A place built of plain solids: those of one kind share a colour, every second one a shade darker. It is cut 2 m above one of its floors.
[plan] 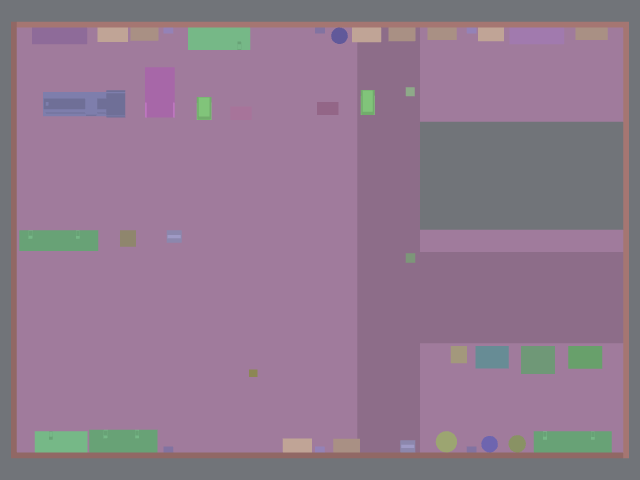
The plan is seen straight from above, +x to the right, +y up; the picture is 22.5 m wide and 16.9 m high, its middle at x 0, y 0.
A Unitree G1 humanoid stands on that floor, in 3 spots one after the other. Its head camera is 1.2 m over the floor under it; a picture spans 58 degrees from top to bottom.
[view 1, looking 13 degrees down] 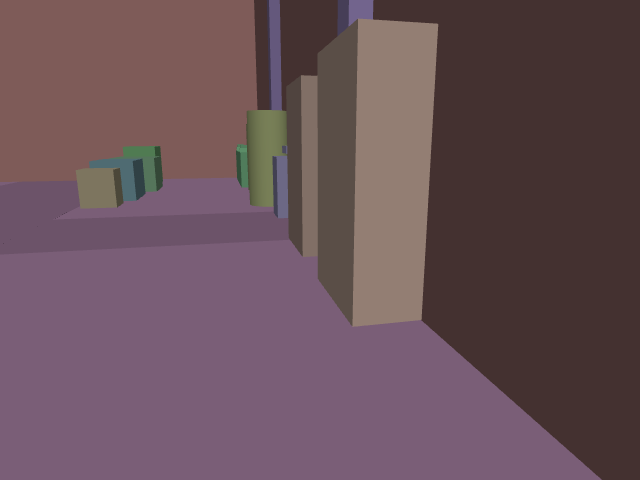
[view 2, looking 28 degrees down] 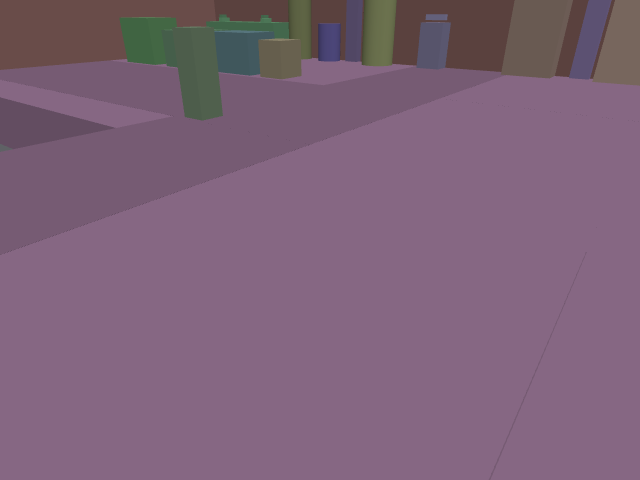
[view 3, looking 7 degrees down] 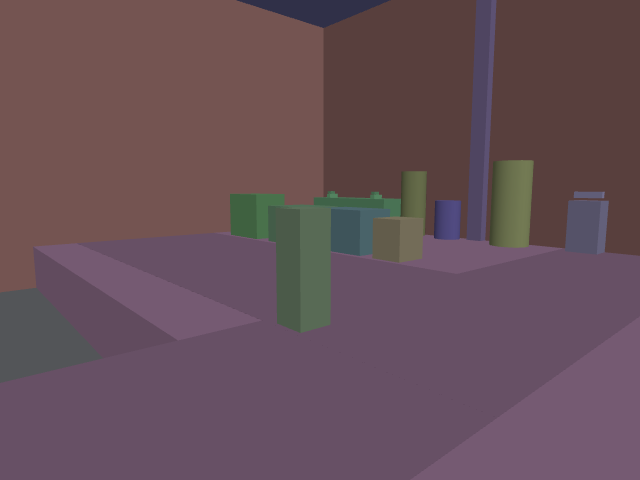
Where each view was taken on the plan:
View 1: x -3.85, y -6.18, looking -13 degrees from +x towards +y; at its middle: cabinet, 3.67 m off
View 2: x -1.36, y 2.94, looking -53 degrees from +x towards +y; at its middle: floor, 2.55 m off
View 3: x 0.31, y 1.67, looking -41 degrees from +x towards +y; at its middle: bollard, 3.62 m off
